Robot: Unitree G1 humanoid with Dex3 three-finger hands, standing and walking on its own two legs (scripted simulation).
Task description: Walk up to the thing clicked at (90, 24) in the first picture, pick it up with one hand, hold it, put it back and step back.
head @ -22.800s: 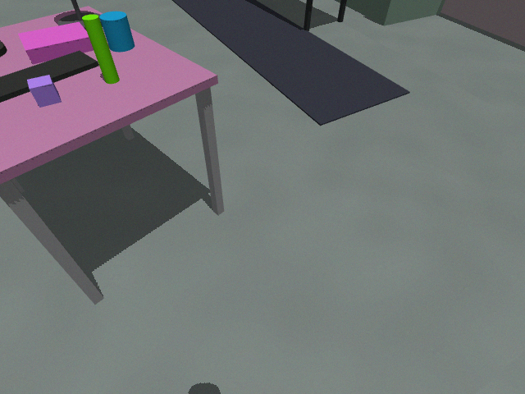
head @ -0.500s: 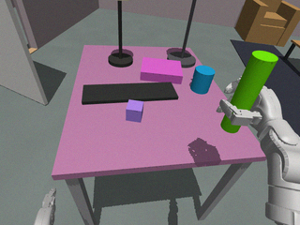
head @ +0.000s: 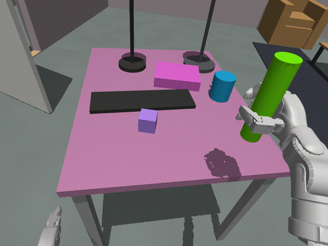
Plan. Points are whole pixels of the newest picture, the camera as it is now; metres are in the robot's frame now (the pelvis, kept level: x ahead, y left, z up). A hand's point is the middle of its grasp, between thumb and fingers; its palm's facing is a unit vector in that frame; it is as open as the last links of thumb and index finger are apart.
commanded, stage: hold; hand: right
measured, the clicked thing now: (265, 102) +0.34 -0.18 +0.25
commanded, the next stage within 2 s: crouch in 0.26 s
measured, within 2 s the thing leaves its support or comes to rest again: neither
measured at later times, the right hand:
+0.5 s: hand (254, 108) +0.34 -0.17 +0.23, palm faces -0.03 +1.00 -0.03, open 5.9 cm
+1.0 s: hand (224, 106) +0.45 -0.16 +0.16, palm faces +0.01 +1.00 +0.00, open 5.9 cm
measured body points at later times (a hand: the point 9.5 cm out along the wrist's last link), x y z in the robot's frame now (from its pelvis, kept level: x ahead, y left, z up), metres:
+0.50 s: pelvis +0.00 +0.00 +0.00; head -0.03 +0.02 +0.45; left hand +0.16 +0.25 -0.08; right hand +0.34 -0.23 +0.23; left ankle +0.02 +0.13 -0.73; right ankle +0.01 -0.15 -0.73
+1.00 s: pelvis -0.02 +0.00 -0.01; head +0.01 +0.01 +0.44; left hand +0.12 +0.25 -0.09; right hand +0.44 -0.21 +0.16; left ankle +0.02 +0.13 -0.73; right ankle +0.01 -0.15 -0.73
